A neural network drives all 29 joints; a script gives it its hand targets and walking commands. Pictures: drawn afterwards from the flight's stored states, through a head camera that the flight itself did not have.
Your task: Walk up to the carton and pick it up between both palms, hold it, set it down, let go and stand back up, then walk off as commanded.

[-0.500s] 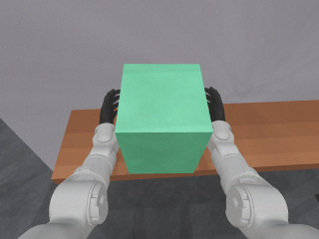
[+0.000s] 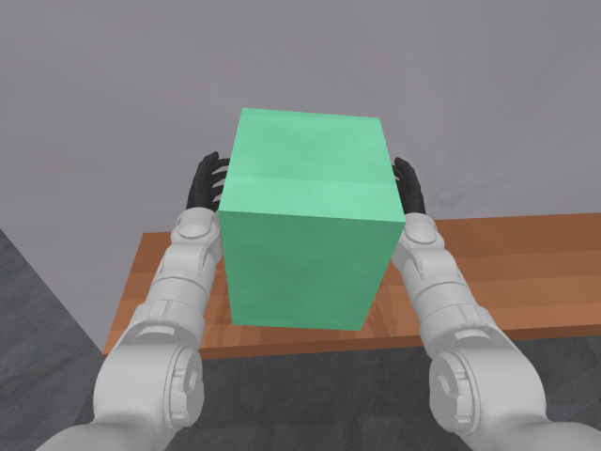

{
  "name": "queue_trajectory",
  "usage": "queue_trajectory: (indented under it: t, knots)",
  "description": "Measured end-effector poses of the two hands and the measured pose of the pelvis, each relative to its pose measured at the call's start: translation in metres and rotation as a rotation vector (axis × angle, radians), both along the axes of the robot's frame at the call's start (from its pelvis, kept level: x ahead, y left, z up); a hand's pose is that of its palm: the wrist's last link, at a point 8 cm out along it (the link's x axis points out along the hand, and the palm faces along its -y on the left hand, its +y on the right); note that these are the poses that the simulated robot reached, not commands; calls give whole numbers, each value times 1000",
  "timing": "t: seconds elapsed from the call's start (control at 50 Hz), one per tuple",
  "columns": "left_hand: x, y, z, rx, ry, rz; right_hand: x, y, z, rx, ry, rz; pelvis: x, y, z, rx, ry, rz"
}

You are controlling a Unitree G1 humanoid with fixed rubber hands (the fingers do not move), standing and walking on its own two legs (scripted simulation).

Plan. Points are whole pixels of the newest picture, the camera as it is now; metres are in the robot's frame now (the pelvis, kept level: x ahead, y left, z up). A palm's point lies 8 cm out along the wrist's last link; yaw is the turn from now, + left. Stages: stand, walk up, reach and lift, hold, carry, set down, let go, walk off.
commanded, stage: reach and lift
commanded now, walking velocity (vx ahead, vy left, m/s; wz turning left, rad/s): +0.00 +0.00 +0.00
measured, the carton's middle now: (304, 224) +0.41 +0.00 +0.10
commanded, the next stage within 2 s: hold in 1.62 s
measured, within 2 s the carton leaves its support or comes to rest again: neither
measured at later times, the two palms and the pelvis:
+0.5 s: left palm (188, 201) +0.38 +0.15 +0.18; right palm (413, 210) +0.36 -0.14 +0.16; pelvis -0.02 +0.00 +0.00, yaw +0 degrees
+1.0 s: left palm (178, 172) +0.38 +0.15 +0.22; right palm (417, 176) +0.38 -0.14 +0.21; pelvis -0.01 +0.00 +0.00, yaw +0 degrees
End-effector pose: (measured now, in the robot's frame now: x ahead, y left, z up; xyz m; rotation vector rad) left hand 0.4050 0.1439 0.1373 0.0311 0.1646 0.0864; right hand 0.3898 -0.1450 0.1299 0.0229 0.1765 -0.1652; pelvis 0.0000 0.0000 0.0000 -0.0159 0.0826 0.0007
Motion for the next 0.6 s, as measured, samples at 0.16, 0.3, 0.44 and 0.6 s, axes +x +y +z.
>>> queue_trajectory:
  t: [0.16,0.3,0.44,0.6]
  knots:
    - [-9,2,8,2,29,7,-7,2,5,18,26,5,-7,-1,0,1,-45,1]
    - [-20,7,43,38,-39,8,-15,6,43,6,-42,14,-9,-1,1,2,-78,1]
    - [-27,7,31,38,57,3,-24,7,26,-19,51,16,-17,-3,1,4,-107,2]
    - [-32,6,68,42,-37,21,-25,7,58,5,-46,20,-16,-3,2,4,-104,2]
